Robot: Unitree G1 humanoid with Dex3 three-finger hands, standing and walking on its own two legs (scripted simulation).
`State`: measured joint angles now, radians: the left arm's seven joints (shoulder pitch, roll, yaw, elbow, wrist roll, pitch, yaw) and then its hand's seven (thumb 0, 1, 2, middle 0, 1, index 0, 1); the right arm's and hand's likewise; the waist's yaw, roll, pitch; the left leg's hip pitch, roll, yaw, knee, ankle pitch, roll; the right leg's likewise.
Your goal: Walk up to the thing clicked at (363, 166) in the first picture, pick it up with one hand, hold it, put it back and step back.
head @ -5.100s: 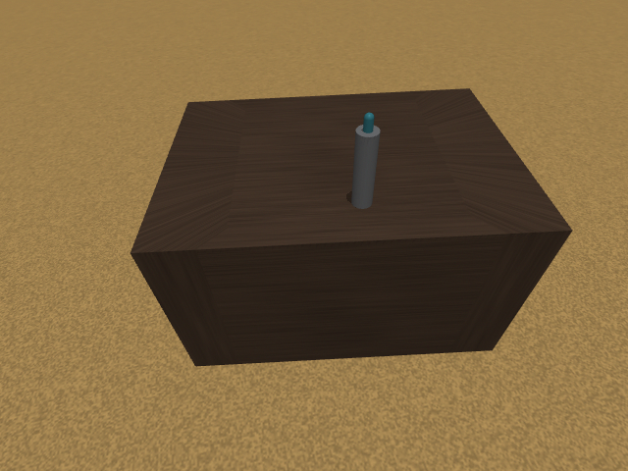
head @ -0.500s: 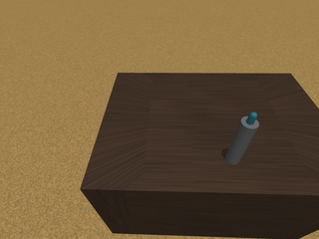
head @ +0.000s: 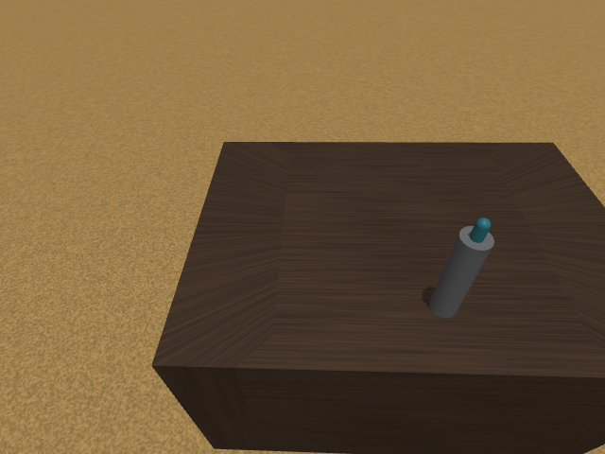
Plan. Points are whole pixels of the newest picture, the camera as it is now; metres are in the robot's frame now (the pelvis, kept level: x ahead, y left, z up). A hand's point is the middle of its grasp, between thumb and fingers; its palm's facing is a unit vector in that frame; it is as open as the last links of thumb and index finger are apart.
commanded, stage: stand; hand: right
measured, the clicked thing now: (461, 269) +0.46 -0.25 -0.06
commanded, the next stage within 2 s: rise first in 0.64 s
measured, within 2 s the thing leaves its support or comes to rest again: neither
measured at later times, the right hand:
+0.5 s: hand out of the picture +0.08 -0.25 -0.16, palm faces -0.02 +0.94 -0.34, open 7.3 cm
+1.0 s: hand out of the picture +0.17 -0.25 -0.12, palm faces +0.19 +0.93 -0.31, open 11.3 cm
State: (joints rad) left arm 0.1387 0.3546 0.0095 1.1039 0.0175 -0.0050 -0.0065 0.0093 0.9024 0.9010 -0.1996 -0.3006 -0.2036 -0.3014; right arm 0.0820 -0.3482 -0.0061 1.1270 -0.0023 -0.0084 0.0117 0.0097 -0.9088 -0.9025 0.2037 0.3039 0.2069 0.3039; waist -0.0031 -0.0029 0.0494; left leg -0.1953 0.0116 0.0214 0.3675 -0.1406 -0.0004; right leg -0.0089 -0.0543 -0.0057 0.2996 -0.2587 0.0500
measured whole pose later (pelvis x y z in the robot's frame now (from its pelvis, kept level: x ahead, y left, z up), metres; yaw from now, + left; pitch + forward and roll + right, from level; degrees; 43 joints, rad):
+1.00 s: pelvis -0.02 -0.01 -0.01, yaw -1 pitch +3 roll +0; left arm 0.03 0.29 0.11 0.90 -0.05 -0.10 0.05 0.01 0.47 0.46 -0.06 -0.10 -0.06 -0.10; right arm 0.05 -0.29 -0.12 0.82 0.05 -0.07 -0.05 0.01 -0.45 -0.46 0.10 0.11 0.10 0.11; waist -0.01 0.00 0.04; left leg -0.35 0.03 0.03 0.45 -0.15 -0.01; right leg -0.20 -0.04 0.01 0.45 -0.30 0.04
